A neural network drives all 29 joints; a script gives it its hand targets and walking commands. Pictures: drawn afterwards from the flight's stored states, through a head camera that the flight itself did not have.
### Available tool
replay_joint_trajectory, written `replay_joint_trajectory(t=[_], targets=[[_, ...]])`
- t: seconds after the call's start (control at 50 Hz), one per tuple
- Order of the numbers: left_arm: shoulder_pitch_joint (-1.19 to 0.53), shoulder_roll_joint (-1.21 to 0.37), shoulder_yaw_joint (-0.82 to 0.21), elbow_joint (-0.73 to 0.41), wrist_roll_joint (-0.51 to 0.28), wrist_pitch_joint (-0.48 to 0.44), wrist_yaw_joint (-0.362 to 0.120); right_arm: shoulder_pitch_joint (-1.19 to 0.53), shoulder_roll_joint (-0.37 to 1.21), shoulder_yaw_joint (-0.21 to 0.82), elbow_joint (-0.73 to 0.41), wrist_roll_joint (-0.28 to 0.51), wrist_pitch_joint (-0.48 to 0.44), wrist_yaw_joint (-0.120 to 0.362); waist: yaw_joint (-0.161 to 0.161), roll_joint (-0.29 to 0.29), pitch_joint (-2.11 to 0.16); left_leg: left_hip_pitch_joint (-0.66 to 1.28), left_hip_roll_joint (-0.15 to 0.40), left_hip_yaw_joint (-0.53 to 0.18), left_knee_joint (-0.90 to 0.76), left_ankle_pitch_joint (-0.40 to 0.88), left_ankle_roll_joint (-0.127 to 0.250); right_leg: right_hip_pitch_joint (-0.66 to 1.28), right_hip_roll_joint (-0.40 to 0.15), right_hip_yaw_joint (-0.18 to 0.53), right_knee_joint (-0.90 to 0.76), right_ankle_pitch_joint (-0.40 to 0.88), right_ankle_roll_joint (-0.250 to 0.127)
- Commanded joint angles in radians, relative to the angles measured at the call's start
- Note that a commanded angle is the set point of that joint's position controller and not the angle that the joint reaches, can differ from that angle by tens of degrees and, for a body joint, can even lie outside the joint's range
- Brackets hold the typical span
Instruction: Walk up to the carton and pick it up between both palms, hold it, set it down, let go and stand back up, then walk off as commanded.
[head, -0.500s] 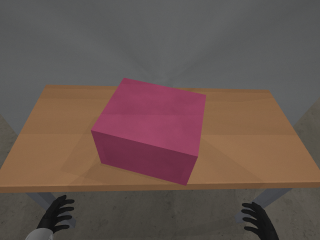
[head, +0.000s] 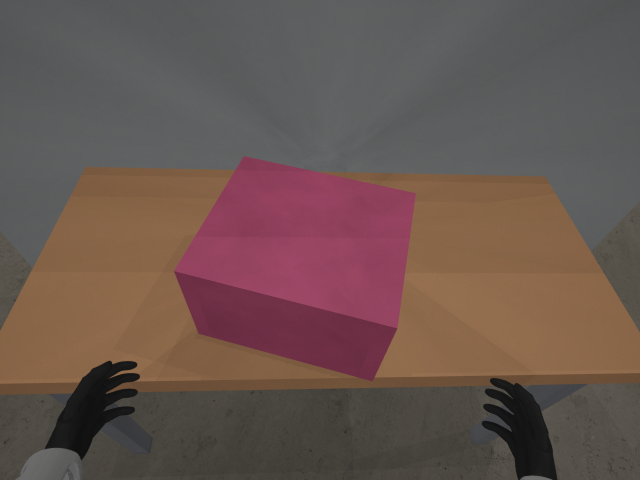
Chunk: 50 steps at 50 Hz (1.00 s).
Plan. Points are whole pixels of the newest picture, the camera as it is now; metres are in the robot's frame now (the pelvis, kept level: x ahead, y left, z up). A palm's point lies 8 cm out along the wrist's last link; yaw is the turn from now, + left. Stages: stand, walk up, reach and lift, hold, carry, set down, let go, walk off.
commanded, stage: reach and lift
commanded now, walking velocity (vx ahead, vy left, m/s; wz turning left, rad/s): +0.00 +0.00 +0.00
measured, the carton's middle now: (305, 264) +0.45 +0.04 -0.04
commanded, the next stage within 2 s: none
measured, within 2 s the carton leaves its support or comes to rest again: neither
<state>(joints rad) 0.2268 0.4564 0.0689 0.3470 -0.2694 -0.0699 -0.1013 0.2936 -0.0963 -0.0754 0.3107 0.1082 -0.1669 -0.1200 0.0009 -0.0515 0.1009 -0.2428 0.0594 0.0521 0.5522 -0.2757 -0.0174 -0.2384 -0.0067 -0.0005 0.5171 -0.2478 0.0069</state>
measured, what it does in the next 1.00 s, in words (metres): stands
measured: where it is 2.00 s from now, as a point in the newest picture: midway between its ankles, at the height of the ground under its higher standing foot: outside the picture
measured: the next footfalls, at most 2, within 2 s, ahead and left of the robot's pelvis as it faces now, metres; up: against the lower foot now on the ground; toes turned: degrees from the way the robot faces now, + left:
none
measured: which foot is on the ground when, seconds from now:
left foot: down 0.00-1.00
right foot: down 0.00-1.00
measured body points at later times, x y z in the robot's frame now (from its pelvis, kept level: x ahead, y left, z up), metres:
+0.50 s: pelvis +0.01 +0.01 +0.00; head +0.03 +0.03 +0.45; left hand +0.22 +0.28 -0.01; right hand +0.20 -0.21 -0.01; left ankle +0.01 +0.13 -0.73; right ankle +0.02 -0.13 -0.73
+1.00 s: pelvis +0.01 +0.01 +0.00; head +0.04 +0.03 +0.45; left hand +0.30 +0.27 +0.03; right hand +0.26 -0.20 +0.01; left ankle +0.01 +0.13 -0.73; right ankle +0.02 -0.13 -0.73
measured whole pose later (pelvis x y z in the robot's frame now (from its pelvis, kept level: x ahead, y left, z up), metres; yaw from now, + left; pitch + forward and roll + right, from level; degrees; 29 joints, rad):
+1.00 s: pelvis +0.01 +0.01 +0.00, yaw +0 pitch -1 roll -1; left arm -0.03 0.49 -0.04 0.32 -0.41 -0.04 -0.09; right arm 0.14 -0.08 -0.05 0.18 0.19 -0.03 -0.18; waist 0.00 -0.03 0.07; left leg -0.24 0.06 0.05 0.55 -0.30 -0.02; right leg -0.23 -0.01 0.00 0.50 -0.26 0.01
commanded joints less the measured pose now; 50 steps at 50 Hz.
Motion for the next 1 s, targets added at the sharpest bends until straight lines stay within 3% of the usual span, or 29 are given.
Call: replay_joint_trajectory(t=[0.0, 0.02, 0.04, 0.1, 0.16, 0.18, 0.2, 0.22, 0.24, 0.26, 0.32, 0.34, 0.42, 0.46, 0.5, 0.54, 0.56, 0.6, 0.62, 0.64, 0.66, 0.68, 0.72, 0.74, 0.8, 0.82, 0.88, 0.94, 0.98], targets=[[0.071, 0.18, 0.0, -0.19, -0.025, -0.115, -0.025, 0.136, -0.015, 0.055, -0.195, 0.055, -0.077, -0.03, 0.047, 0.165, -0.212, 0.159, -0.075, 0.013, -0.119, 0.263, -0.039, 0.179, -0.004, 0.036, -0.168, 0.182, -0.021], [0.035, 0.214, 0.007, -0.2, -0.044, -0.133, -0.028, 0.091, -0.018, 0.061, -0.239, 0.062, -0.084, -0.031, 0.067, 0.162, -0.215, 0.131, -0.077, 0.009, -0.119, 0.242, -0.042, 0.187, -0.005, 0.043, -0.174, 0.15, -0.024], [0.054, 0.209, 0.014, -0.164, -0.037, -0.149, -0.033, 0.11, 0.012, 0.063, -0.215, 0.06, -0.099, -0.036, 0.043, 0.149, -0.188, 0.128, -0.076, 0.002, -0.108, 0.252, -0.037, 0.173, -0.009, 0.037, -0.161, 0.186, -0.021], [0.029, 0.203, 0.001, -0.23, -0.031, -0.193, -0.032, 0.105, -0.009, 0.066, -0.186, 0.087, -0.128, -0.036, 0.056, 0.226, -0.246, 0.168, -0.064, -0.019, -0.095, 0.303, -0.056, 0.146, 0.003, 0.021, -0.16, 0.17, -0.036], [0.031, 0.191, -0.038, -0.238, -0.068, -0.231, -0.039, 0.073, 0.024, 0.084, -0.211, 0.093, -0.145, -0.044, 0.036, 0.192, -0.224, 0.15, -0.07, -0.017, -0.091, 0.315, -0.055, 0.129, 0.007, 0.017, -0.161, 0.169, -0.037], [0.04, 0.186, -0.042, -0.251, -0.075, -0.241, -0.039, 0.085, 0.019, 0.083, -0.22, 0.103, -0.149, -0.045, 0.024, 0.224, -0.241, 0.159, -0.069, -0.026, -0.085, 0.334, -0.062, 0.147, 0.004, 0.018, -0.149, 0.194, -0.036], [0.039, 0.176, -0.022, -0.227, -0.06, -0.241, -0.042, 0.106, 0.024, 0.106, -0.164, 0.115, -0.148, -0.05, 0.024, 0.216, -0.237, 0.163, -0.061, -0.032, -0.082, 0.344, -0.058, 0.151, 0.006, 0.016, -0.154, 0.19, -0.043], [0.021, 0.195, -0.008, -0.233, -0.074, -0.24, -0.036, 0.05, -0.015, 0.058, -0.181, 0.095, -0.153, -0.044, 0.033, 0.239, -0.215, 0.133, -0.06, -0.033, -0.095, 0.279, -0.064, 0.141, 0.006, 0.02, -0.146, 0.132, -0.04], [0.046, 0.198, 0.001, -0.201, -0.085, -0.245, -0.05, 0.061, -0.006, 0.074, -0.22, 0.106, -0.168, -0.056, 0.041, 0.189, -0.24, 0.156, -0.067, -0.022, -0.081, 0.309, -0.05, 0.132, 0.006, 0.019, -0.16, 0.166, -0.043], [0.032, 0.194, -0.019, -0.208, -0.072, -0.256, -0.045, 0.043, 0.001, 0.08, -0.235, 0.105, -0.187, -0.057, 0.042, 0.199, -0.248, 0.129, -0.064, -0.033, -0.064, 0.339, -0.059, 0.144, 0.015, 0.009, -0.135, 0.193, -0.041], [-0.011, 0.188, -0.039, -0.264, -0.089, -0.275, -0.04, 0.038, -0.003, 0.057, -0.182, 0.111, -0.177, -0.059, 0.006, 0.234, -0.227, 0.159, -0.053, -0.045, -0.079, 0.304, -0.063, 0.126, 0.014, 0.005, -0.136, 0.147, -0.038], [-0.021, 0.182, -0.035, -0.202, -0.096, -0.266, -0.044, 0.006, -0.005, 0.065, -0.215, 0.119, -0.168, -0.053, 0.038, 0.217, -0.225, 0.139, -0.062, -0.043, -0.094, 0.26, -0.052, 0.127, 0.013, 0.016, -0.141, 0.106, -0.045], [-0.095, 0.231, -0.015, -0.163, -0.12, -0.233, -0.04, -0.049, -0.007, 0.061, -0.248, 0.082, -0.103, -0.068, 0.033, 0.14, -0.223, 0.051, -0.07, -0.019, -0.114, 0.095, -0.013, 0.146, -0.016, 0.042, -0.149, 0.044, -0.042], [-0.145, 0.237, -0.063, -0.242, -0.16, -0.237, -0.031, -0.092, -0.015, 0.052, -0.307, 0.072, -0.085, -0.066, 0.04, 0.205, -0.239, 0.044, -0.063, -0.025, -0.133, 0.076, -0.026, 0.145, -0.016, 0.045, -0.152, 0.021, -0.049], [-0.179, 0.229, -0.083, -0.238, -0.146, -0.226, -0.013, -0.116, -0.025, 0.034, -0.31, 0.059, -0.058, -0.06, 0.017, 0.214, -0.224, 0.005, -0.051, -0.048, -0.161, 0.043, -0.026, 0.159, 0.0, 0.031, -0.118, 0.019, -0.052], [-0.2, 0.242, -0.091, -0.198, -0.164, -0.208, -0.015, -0.142, -0.057, 0.022, -0.312, 0.047, -0.028, -0.064, 0.003, 0.176, -0.213, 0.018, -0.043, -0.037, -0.164, 0.024, -0.02, 0.158, -0.004, 0.024, -0.132, 0.021, -0.045], [-0.233, 0.248, -0.074, -0.159, -0.161, -0.19, -0.022, -0.172, -0.035, 0.035, -0.321, 0.06, -0.001, -0.069, 0.021, 0.157, -0.184, -0.026, -0.043, -0.044, -0.175, -0.047, 0.0, 0.146, -0.007, 0.033, -0.126, -0.04, -0.046], [-0.224, 0.243, -0.064, -0.197, -0.158, -0.179, -0.001, -0.128, -0.046, 0.055, -0.325, 0.066, 0.002, -0.064, 0.025, 0.206, -0.237, 0.008, -0.046, -0.034, -0.169, 0.04, -0.009, 0.189, -0.019, 0.051, -0.129, 0.03, -0.045], [-0.268, 0.236, -0.055, -0.181, -0.165, -0.167, -0.001, -0.188, -0.058, 0.057, -0.33, 0.055, 0.013, -0.069, 0.025, 0.169, -0.258, 0.027, -0.054, -0.026, -0.153, 0.058, -0.007, 0.15, -0.015, 0.047, -0.127, 0.037, -0.042], [-0.315, 0.244, -0.078, -0.166, -0.152, -0.153, 0.002, -0.219, -0.074, 0.026, -0.303, 0.053, 0.021, -0.067, -0.001, 0.209, -0.225, 0.024, -0.046, -0.029, -0.166, 0.022, -0.016, 0.15, -0.013, 0.042, -0.128, 0.009, -0.041], [-0.276, 0.244, -0.071, -0.164, -0.151, -0.139, 0.007, -0.214, -0.088, -0.009, -0.331, 0.058, 0.024, -0.067, 0.006, 0.226, -0.219, 0.028, -0.039, -0.041, -0.18, 0.016, -0.02, 0.182, -0.008, 0.037, -0.125, 0.028, -0.044], [-0.314, 0.222, -0.095, -0.139, -0.155, -0.12, 0.005, -0.239, -0.094, -0.012, -0.303, 0.042, 0.027, -0.07, -0.013, 0.188, -0.212, 0.028, -0.044, -0.031, -0.182, 0.036, -0.014, 0.163, -0.002, 0.026, -0.134, 0.054, -0.039], [-0.241, 0.214, -0.061, -0.14, -0.158, -0.1, -0.006, -0.174, -0.088, 0.013, -0.327, 0.044, 0.023, -0.079, 0.001, 0.134, -0.219, 0.038, -0.053, -0.021, -0.163, 0.138, -0.009, 0.209, -0.001, 0.031, -0.134, 0.146, -0.031], [-0.294, 0.226, -0.051, -0.17, -0.151, -0.092, -0.001, -0.237, -0.12, 0.012, -0.376, 0.054, 0.022, -0.076, 0.008, 0.177, -0.264, 0.03, -0.054, -0.021, -0.154, 0.156, -0.018, 0.214, 0.001, 0.03, -0.126, 0.164, -0.034], [-0.379, 0.232, -0.061, -0.115, -0.143, -0.057, 0.002, -0.31, -0.104, 0.003, -0.312, 0.074, 0.058, -0.074, -0.002, 0.168, -0.225, 0.029, -0.045, -0.033, -0.161, 0.112, -0.008, 0.187, -0.003, 0.025, -0.123, 0.138, -0.026], [-0.378, 0.248, -0.033, -0.151, -0.14, -0.037, 0.0, -0.288, -0.116, 0.01, -0.381, 0.075, 0.059, -0.076, 0.007, 0.18, -0.27, 0.043, -0.058, -0.012, -0.158, 0.163, -0.013, 0.221, -0.004, 0.03, -0.123, 0.2, -0.022], [-0.485, 0.199, -0.06, -0.201, -0.161, -0.029, 0.008, -0.355, -0.132, -0.044, -0.333, 0.068, 0.076, -0.075, -0.038, 0.18, -0.313, 0.104, -0.036, -0.034, -0.135, 0.21, -0.028, 0.165, 0.016, 0.008, -0.12, 0.182, -0.027], [-0.523, 0.207, -0.057, -0.165, -0.132, 0.011, 0.014, -0.398, -0.171, -0.061, -0.302, 0.079, 0.112, -0.072, -0.049, 0.214, -0.295, 0.118, -0.043, -0.026, -0.146, 0.208, -0.038, 0.168, 0.014, 0.01, -0.135, 0.193, -0.033], [-0.554, 0.229, -0.039, -0.16, -0.134, 0.031, 0.002, -0.431, -0.148, -0.042, -0.33, 0.087, 0.124, -0.086, -0.048, 0.155, -0.302, 0.077, -0.048, -0.025, -0.141, 0.219, -0.019, 0.22, 0.01, 0.014, -0.123, 0.257, -0.02]])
